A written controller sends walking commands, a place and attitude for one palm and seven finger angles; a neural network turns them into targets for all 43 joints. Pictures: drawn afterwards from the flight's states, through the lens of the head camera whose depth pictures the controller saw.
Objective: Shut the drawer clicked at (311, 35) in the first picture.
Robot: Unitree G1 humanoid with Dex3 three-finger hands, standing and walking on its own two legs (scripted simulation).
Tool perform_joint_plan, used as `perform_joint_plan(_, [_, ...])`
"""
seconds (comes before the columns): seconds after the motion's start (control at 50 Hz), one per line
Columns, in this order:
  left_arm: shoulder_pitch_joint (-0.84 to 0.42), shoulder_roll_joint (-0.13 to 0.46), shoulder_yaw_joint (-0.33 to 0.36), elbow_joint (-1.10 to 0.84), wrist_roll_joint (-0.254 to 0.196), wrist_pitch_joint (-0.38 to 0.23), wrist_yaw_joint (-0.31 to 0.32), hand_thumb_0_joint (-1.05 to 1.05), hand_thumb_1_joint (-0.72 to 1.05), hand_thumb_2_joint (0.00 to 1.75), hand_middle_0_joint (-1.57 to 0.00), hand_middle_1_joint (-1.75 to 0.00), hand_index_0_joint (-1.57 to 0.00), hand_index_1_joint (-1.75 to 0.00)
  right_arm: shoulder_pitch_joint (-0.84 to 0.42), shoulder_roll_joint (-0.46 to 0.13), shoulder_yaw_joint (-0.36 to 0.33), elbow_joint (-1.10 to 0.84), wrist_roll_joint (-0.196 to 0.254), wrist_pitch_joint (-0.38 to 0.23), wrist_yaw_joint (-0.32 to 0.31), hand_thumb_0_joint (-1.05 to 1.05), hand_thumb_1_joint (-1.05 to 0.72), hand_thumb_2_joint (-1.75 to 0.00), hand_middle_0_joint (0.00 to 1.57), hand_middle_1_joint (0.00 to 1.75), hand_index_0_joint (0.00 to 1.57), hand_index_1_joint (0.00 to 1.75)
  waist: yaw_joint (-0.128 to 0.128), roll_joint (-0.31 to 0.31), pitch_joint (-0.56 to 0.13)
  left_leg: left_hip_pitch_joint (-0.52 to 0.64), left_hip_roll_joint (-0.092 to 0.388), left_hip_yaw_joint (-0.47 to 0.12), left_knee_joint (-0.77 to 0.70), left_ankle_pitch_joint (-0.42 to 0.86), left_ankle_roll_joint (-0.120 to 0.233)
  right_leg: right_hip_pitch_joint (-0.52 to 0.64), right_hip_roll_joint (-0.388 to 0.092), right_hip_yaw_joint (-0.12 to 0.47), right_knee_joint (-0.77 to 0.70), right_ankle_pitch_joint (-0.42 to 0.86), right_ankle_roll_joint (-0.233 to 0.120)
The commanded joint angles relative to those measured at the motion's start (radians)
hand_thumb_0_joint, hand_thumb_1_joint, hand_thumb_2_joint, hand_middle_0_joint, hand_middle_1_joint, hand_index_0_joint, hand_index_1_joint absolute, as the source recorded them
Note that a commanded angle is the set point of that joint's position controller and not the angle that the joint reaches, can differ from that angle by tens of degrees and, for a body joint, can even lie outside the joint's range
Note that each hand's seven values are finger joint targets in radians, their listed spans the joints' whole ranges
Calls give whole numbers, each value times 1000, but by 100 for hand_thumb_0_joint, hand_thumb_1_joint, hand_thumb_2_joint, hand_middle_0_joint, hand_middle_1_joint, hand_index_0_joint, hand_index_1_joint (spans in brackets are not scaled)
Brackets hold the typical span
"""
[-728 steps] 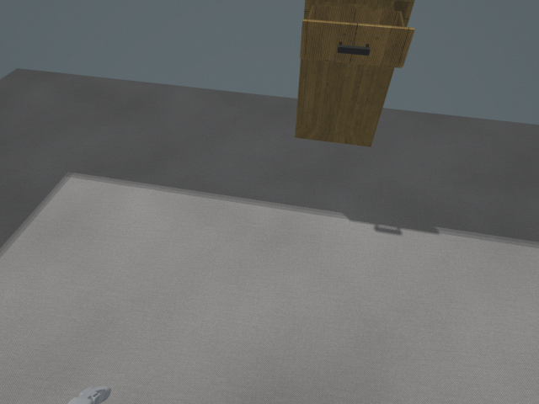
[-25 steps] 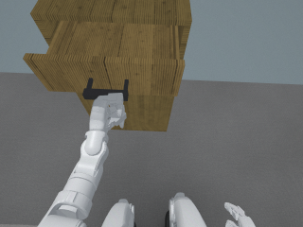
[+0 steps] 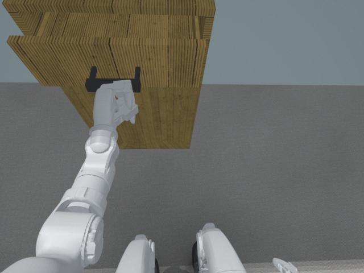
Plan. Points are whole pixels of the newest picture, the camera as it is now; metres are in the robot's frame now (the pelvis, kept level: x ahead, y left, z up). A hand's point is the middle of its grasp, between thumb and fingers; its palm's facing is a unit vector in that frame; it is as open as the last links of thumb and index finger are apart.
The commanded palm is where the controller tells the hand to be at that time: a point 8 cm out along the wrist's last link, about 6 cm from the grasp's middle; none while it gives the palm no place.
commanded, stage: push the drawer shut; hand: left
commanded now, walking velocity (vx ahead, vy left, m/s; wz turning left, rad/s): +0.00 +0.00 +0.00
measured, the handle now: (114, 78) +0.55 +0.12 +0.04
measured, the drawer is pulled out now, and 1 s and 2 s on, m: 0.09 0.00 0.00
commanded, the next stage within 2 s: pull the fist back off the drawer in 1.14 s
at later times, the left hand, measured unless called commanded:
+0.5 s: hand (138, 82) +0.53 +0.07 +0.04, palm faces -0.06 -1.00 -0.04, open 3.2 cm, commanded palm +0.52 +0.12 +0.04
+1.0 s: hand (139, 73) +0.56 +0.07 +0.04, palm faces -0.06 -1.00 -0.05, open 2.9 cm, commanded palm +0.58 +0.10 +0.04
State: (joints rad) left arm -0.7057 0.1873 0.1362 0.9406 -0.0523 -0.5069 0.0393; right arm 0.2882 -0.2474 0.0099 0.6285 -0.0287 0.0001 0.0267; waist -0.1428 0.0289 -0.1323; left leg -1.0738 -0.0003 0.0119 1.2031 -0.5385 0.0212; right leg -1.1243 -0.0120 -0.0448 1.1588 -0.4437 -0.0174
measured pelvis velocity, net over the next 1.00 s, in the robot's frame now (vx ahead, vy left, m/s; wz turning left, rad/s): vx -0.01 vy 0.01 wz -0.02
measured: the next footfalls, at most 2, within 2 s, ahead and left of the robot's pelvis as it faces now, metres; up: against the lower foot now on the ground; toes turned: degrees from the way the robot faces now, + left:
none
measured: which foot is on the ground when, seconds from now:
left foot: down 0.00-1.00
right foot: down 0.00-1.00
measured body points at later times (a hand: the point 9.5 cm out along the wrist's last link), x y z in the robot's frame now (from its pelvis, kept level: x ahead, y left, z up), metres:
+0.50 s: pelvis +0.00 +0.01 -0.01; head +0.16 +0.01 +0.41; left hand +0.53 +0.12 +0.04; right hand -0.01 -0.25 -0.13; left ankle +0.01 +0.11 -0.64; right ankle +0.05 -0.11 -0.64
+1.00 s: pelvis -0.01 +0.01 -0.02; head +0.17 +0.02 +0.39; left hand +0.56 +0.12 +0.04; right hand -0.03 -0.25 -0.13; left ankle +0.01 +0.11 -0.64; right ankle +0.05 -0.11 -0.64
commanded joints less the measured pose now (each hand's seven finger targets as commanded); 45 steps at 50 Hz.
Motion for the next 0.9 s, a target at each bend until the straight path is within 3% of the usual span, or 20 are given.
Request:
perform_joint_plan(0.0, [-555,142,53,-160,-5,-78,22,0,90,90,-140,-160,-140,-160,137,-152,-55,-60,-4,-25,-1,0,-90,-90,20,30,20,30,-65,2,-480,180,-15,-32,-151,199,4,323,24,36,-144,163,-2])
perform_joint_plan(0.02, [-576,142,47,-145,-1,-82,20,0,90,90,-140,-160,-140,-160,143,-154,-54,-60,-5,-26,-1,0,-90,-90,20,30,20,30,-76,1,-473,186,-14,-38,-151,198,7,302,27,34,-140,159,-2])
perform_joint_plan(0.1, [-637,156,58,-114,14,-94,22,0,90,90,-140,-160,-140,-160,163,-154,-55,-54,-12,-20,4,0,-90,-90,20,30,20,30,-76,26,-509,200,-13,-43,-147,221,4,298,28,31,-130,175,-4])
perform_joint_plan(0.16, [-696,161,57,-77,24,-94,24,0,90,90,-140,-160,-140,-160,182,-158,-53,-47,-18,-11,9,0,-90,-90,20,30,20,30,-97,34,-502,205,-10,-51,-141,225,5,263,31,25,-126,170,-3])
perform_joint_plan(0.22, [-703,175,72,-42,31,-96,29,0,90,90,-140,-160,-140,-160,199,-164,-53,-49,-23,-3,15,0,-90,-90,20,30,20,30,-96,46,-516,221,-9,-58,-140,238,4,250,36,21,-119,172,-7])
perform_joint_plan(0.24, [-724,166,62,-27,36,-91,28,0,90,90,-140,-160,-140,-160,203,-163,-51,-45,-23,2,18,0,-90,-90,20,30,20,30,-108,48,-511,215,-9,-55,-135,232,5,243,38,22,-125,170,-5])
perform_joint_plan(0.32, [-797,232,101,-9,49,-91,31,0,90,90,-140,-160,-140,-160,226,-170,-49,-43,-30,11,18,0,-90,-90,20,30,20,30,-117,55,-526,198,-11,-58,-125,224,11,244,41,27,-119,168,-6])
perform_joint_plan(0.36, [-809,220,95,-1,50,-87,28,0,90,90,-140,-160,-140,-160,230,-169,-48,-43,-33,16,21,0,-90,-90,20,30,20,30,-123,72,-546,217,-9,-63,-121,249,8,233,42,23,-117,182,-5])
perform_joint_plan(0.4, [-809,250,123,19,49,-82,29,0,90,90,-140,-160,-140,-160,241,-171,-47,-42,-34,22,22,0,-90,-90,20,30,20,30,-122,59,-542,201,-8,-59,-115,264,9,250,43,26,-118,202,-5])
perform_joint_plan(0.44, [-831,267,130,18,53,-82,24,0,90,90,-140,-160,-140,-160,250,-173,-44,-44,-37,25,24,0,-90,-90,20,30,20,30,-122,83,-559,214,-6,-66,-112,289,6,241,46,22,-107,218,-7])
perform_joint_plan(0.46, [-823,253,123,42,54,-77,22,0,90,90,-140,-160,-140,-160,252,-171,-45,-42,-35,28,25,0,-90,-90,20,30,20,30,-127,67,-553,204,-5,-65,-109,282,8,239,46,23,-110,213,-5])
perform_joint_plan(0.5, [-854,290,145,65,56,-68,24,0,90,90,-140,-160,-140,-160,260,-177,-41,-35,-37,31,24,0,-90,-90,20,30,20,30,-143,51,-515,170,-4,-65,-105,260,11,231,47,24,-116,198,-3])
perform_joint_plan(0.58, [-892,274,125,43,66,-71,22,0,90,90,-140,-160,-140,-160,275,-175,-43,-36,-44,33,29,0,-90,-90,20,30,20,30,-139,132,-578,246,0,-78,-99,319,2,198,47,17,-100,223,-8])
perform_joint_plan(0.6, [-902,270,122,56,68,-67,25,0,90,90,-140,-160,-140,-160,279,-177,-43,-31,-44,35,31,0,-90,-90,20,30,20,30,-151,111,-567,244,4,-83,-97,318,2,183,49,13,-101,217,-6])
perform_joint_plan(0.64, [-938,249,99,73,75,-62,28,0,90,90,-140,-160,-140,-160,286,-179,-42,-25,-47,37,32,0,-90,-90,20,30,20,30,-167,125,-546,248,6,-94,-94,318,1,147,49,8,-99,208,-6])
perform_joint_plan(0.68, [-962,298,135,74,79,-59,38,0,90,90,-140,-160,-140,-160,299,-183,-42,-19,-52,39,33,0,-90,-90,20,30,20,30,-168,119,-561,233,4,-88,-86,319,5,166,50,12,-101,214,-5])
perform_joint_plan(0.74, [-1015,290,115,70,90,-55,39,0,90,90,-140,-160,-140,-160,306,-183,-41,-16,-54,38,35,0,-90,-90,20,30,20,30,-186,141,-589,247,5,-93,-74,329,6,148,50,12,-96,221,-3])
perform_joint_plan(0.8, [-1039,337,142,112,99,-42,42,0,90,90,-140,-160,-140,-160,316,-184,-35,-12,-55,40,33,0,-90,-90,20,30,20,30,-197,110,-557,181,1,-84,-69,296,14,173,54,18,-105,209,-3])
perform_joint_plan(0.82, [-1065,339,138,110,102,-43,42,0,90,90,-140,-160,-140,-160,319,-186,-35,-10,-55,40,30,0,-90,-90,20,30,20,30,-210,123,-552,191,3,-90,-69,294,15,151,54,16,-103,205,-2])
perform_joint_plan(0.88, [-1108,357,137,112,103,-39,44,0,90,90,-140,-160,-140,-160,317,-186,-29,-9,-55,35,28,0,-90,-90,20,30,20,30,-215,142,-561,166,-2,-84,-66,245,17,153,55,21,-112,166,-2])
